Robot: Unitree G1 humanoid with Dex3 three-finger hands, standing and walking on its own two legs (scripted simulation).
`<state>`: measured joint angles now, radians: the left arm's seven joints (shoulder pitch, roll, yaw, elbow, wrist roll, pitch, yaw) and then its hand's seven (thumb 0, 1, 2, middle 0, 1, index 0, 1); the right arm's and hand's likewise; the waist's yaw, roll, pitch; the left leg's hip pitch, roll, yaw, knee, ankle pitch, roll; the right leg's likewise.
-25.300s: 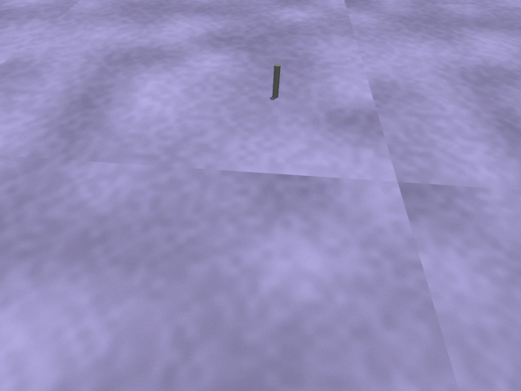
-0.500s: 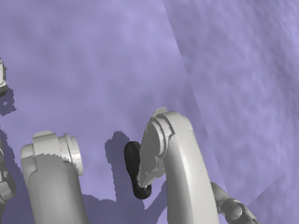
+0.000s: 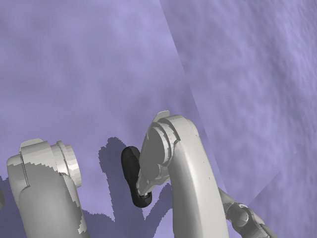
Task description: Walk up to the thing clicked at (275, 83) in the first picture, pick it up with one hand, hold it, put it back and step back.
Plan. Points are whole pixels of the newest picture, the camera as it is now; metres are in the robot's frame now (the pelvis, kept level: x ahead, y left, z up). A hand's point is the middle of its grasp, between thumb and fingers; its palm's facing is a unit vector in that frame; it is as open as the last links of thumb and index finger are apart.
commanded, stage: lower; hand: left
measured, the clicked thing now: out of the picture +0.46 +0.28 -0.16
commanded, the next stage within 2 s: loosen in 0.36 s
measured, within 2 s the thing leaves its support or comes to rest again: rests again in 0.44 s
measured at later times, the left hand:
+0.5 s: hand out of the picture +0.46 +0.26 -0.18, palm faces +0.34 -0.94 +0.01, open 5.1 cm
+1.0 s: hand out of the picture +0.46 +0.26 -0.17, palm faces +0.33 -0.94 +0.02, open 10.3 cm
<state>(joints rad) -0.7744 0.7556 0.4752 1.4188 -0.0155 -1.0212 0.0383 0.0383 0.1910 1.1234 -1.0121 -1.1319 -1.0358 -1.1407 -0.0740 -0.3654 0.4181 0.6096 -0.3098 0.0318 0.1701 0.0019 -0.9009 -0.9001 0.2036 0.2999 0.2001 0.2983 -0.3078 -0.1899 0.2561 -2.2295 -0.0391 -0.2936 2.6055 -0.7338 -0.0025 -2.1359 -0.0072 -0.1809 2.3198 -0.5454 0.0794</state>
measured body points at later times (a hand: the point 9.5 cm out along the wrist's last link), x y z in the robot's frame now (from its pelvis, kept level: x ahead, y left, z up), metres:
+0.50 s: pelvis +0.00 +0.00 +0.00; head +0.25 +0.17 +0.33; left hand +0.43 +0.31 -0.17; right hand +0.13 -0.26 -0.05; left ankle +0.07 +0.11 -0.27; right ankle +0.15 -0.13 -0.27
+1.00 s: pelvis -0.01 +0.00 +0.00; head +0.24 +0.18 +0.33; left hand +0.44 +0.30 -0.17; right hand +0.13 -0.25 -0.04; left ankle +0.07 +0.11 -0.27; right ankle +0.15 -0.13 -0.27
